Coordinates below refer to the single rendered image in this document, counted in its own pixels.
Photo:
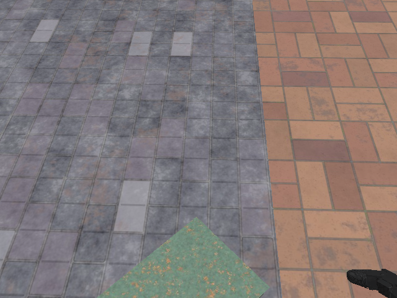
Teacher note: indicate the robot right hand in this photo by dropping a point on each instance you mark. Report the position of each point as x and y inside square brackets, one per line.
[384, 281]

